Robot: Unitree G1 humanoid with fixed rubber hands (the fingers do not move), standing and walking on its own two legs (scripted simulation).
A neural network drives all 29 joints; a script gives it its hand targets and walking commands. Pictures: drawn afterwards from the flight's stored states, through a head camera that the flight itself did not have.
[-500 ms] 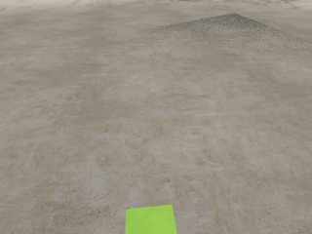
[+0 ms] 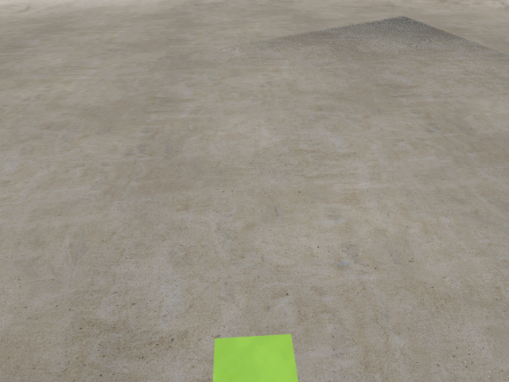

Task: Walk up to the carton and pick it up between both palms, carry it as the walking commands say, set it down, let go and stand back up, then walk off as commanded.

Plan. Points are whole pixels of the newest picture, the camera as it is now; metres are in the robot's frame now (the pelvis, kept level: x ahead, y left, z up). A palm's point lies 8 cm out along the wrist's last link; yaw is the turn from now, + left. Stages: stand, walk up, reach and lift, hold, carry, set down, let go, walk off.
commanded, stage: stand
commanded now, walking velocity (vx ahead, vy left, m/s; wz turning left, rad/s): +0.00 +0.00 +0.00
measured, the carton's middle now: (254, 380) +0.40 +0.03 -0.65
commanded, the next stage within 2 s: walk off in 1.12 s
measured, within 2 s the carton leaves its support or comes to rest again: neither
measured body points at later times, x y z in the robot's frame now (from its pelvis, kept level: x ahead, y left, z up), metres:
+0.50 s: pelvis -0.02 -0.01 +0.01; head -0.05 -0.01 +0.46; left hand -0.11 +0.18 -0.16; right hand -0.07 -0.21 -0.16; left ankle -0.03 +0.09 -0.73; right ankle -0.11 -0.12 -0.73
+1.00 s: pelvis -0.04 -0.02 +0.01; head -0.06 -0.01 +0.46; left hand -0.12 +0.16 -0.16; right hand -0.10 -0.21 -0.15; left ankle -0.03 +0.09 -0.73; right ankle -0.11 -0.12 -0.73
